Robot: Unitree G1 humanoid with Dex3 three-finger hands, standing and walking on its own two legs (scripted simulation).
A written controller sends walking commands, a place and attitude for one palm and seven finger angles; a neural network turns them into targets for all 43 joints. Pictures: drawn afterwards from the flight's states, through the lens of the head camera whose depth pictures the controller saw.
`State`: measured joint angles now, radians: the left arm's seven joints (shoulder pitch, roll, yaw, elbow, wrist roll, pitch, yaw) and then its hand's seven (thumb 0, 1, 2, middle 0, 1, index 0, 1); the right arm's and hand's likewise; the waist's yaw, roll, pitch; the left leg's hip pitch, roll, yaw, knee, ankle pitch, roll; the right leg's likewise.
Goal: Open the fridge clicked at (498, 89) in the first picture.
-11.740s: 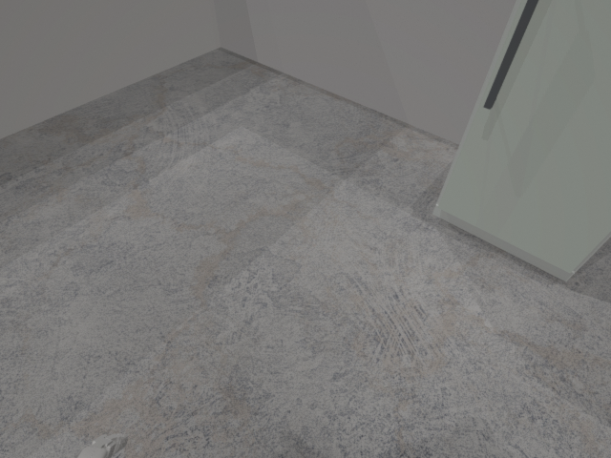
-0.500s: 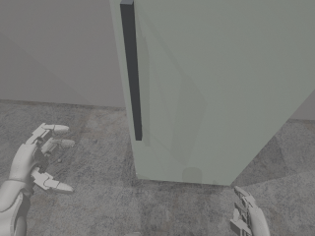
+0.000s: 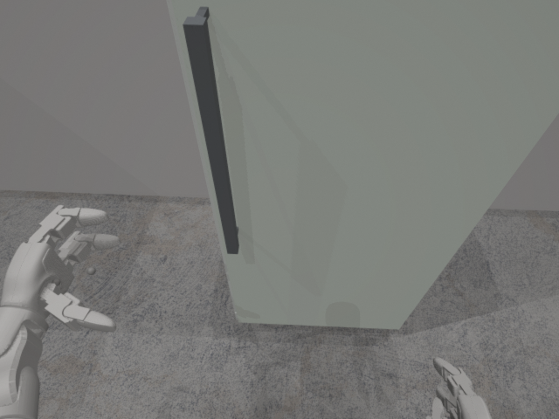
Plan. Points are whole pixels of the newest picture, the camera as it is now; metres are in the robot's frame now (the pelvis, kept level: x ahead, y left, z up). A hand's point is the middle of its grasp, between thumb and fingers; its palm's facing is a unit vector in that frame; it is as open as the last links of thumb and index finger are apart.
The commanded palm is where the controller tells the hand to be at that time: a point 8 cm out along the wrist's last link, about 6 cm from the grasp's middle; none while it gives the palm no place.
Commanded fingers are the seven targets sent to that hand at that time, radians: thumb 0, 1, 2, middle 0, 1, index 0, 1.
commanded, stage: raise the hand to about handle height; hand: left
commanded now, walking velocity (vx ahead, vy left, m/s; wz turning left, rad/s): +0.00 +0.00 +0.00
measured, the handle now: (222, 162) +0.48 +0.14 +0.10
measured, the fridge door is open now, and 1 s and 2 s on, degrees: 0 0 0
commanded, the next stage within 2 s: move the hooked fingers beside the handle in 0.22 s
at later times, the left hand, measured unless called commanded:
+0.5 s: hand (106, 262) +0.29 +0.26 +0.09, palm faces +0.08 -1.00 -0.04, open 14.0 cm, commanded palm +0.26 +0.30 +0.09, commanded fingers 0.00 -0.50 0.30 -0.30 -1.20 -0.30 -1.20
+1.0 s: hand (135, 230) +0.34 +0.24 +0.08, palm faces +0.01 -1.00 -0.02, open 14.0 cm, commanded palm +0.32 +0.28 +0.09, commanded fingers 0.00 -0.50 0.30 -0.30 -1.20 -0.30 -1.20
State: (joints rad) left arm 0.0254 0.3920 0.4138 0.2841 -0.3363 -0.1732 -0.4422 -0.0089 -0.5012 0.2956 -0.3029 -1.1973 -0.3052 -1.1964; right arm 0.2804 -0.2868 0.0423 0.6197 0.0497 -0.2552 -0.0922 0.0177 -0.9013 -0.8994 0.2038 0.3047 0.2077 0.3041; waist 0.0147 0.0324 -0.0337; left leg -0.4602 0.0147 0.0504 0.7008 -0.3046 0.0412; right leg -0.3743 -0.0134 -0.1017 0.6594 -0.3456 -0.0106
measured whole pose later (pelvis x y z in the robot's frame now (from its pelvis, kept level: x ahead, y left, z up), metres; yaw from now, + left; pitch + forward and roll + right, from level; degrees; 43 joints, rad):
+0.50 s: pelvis +0.00 -0.02 +0.00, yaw +0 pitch +4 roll -1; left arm -0.06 0.41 0.44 0.42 -0.35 -0.19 -0.47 -0.01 -0.50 0.30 -0.30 -1.20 -0.31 -1.20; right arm 0.25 -0.29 0.04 0.63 0.06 -0.24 -0.11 0.02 -0.90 -0.90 0.20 0.30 0.21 0.30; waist 0.02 0.04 -0.04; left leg -0.48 0.03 0.04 0.72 -0.31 0.01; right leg -0.41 0.01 -0.11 0.70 -0.37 -0.04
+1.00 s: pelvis +0.01 +0.01 +0.00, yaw -1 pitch +7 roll -2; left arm -0.19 0.36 0.35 0.45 -0.29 -0.21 -0.38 -0.01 -0.50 0.30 -0.30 -1.20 -0.30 -1.20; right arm 0.30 -0.27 0.03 0.62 0.05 -0.20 -0.08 0.02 -0.90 -0.90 0.20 0.30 0.21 0.30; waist -0.01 0.03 -0.05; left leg -0.52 0.01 0.06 0.73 -0.33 0.05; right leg -0.44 -0.02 -0.08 0.69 -0.37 0.00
